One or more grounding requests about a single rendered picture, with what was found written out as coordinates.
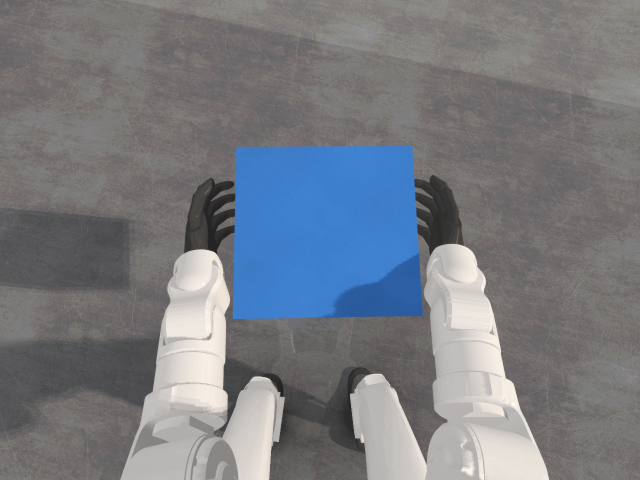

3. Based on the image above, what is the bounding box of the robot left hand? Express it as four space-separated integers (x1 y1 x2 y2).
184 178 235 254

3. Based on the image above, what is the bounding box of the left robot forearm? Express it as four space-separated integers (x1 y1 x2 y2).
120 249 230 480

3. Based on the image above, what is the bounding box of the carton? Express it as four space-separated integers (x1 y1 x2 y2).
233 146 423 319

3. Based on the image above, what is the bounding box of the right robot shin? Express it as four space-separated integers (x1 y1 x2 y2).
356 374 399 400

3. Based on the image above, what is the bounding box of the right robot foot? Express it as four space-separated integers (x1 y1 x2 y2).
348 368 371 454

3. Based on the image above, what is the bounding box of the left robot upper arm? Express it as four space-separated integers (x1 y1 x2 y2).
121 434 238 480

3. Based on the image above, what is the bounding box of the right robot upper arm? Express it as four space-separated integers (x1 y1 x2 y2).
425 420 548 480

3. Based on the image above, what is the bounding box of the right robot forearm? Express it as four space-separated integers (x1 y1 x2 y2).
424 244 549 480

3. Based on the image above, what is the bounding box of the robot right hand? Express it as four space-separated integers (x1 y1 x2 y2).
414 175 464 256

